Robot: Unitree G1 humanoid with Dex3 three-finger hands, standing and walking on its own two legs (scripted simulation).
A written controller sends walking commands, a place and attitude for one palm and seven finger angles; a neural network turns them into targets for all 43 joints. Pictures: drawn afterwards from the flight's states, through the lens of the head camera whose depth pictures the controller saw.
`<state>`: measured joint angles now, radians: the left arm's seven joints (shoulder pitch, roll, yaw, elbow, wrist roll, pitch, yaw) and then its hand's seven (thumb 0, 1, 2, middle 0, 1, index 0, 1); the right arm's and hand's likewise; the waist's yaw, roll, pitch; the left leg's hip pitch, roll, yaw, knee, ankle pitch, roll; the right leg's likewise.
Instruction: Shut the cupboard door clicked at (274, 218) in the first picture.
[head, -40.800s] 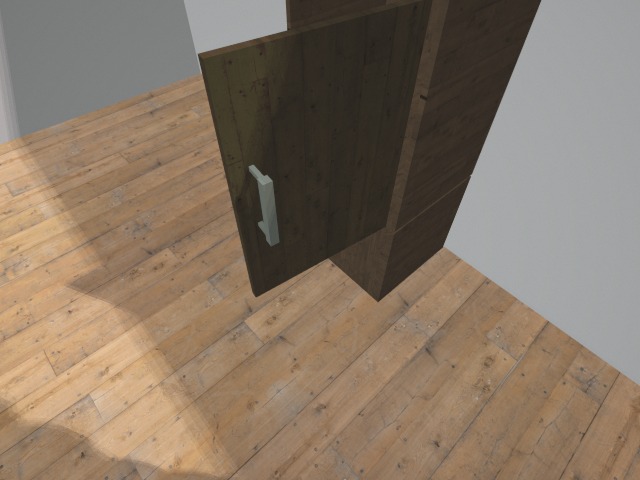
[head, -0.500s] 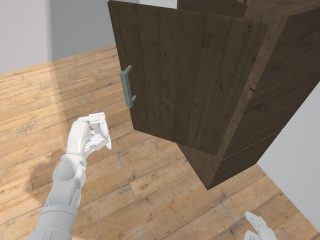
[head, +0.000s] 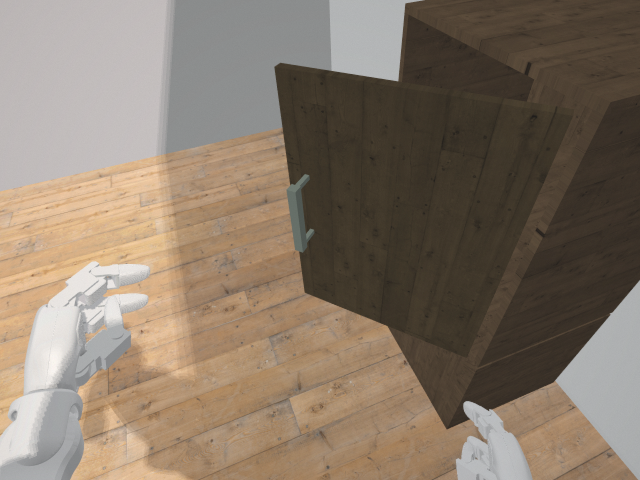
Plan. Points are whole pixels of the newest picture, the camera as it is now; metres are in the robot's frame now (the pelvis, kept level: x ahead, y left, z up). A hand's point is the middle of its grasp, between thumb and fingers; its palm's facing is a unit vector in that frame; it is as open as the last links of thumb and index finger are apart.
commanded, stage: draw the hand back to the body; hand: left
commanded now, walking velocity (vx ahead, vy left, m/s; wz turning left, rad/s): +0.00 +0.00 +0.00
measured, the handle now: (302, 214) +0.61 +0.12 -0.03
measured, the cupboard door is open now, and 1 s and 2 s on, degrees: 42 42 42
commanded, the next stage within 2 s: step back with the hand held close in 0.52 s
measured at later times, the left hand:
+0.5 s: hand (79, 357) +0.18 +0.25 +0.15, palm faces +0.44 -0.80 -0.41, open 7.4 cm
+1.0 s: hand (42, 367) +0.17 +0.28 +0.15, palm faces +0.37 -0.78 -0.51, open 7.4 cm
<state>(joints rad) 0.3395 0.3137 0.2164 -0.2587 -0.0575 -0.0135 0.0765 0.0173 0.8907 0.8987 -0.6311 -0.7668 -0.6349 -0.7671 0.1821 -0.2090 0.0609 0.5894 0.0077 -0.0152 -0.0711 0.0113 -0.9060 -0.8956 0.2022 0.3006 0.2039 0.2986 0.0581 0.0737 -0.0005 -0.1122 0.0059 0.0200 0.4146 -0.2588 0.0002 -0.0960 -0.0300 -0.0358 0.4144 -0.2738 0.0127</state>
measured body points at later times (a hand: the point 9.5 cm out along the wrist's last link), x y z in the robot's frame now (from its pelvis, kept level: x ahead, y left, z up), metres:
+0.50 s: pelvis -0.01 -0.01 +0.00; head -0.03 -0.04 +0.45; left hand +0.15 +0.29 +0.18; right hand +0.18 -0.23 -0.09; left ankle -0.02 +0.12 -0.74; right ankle -0.03 -0.13 -0.74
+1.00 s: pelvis -0.04 +0.02 +0.00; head -0.03 +0.01 +0.44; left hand +0.14 +0.32 +0.18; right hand +0.14 -0.23 -0.09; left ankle -0.02 +0.12 -0.74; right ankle -0.03 -0.12 -0.74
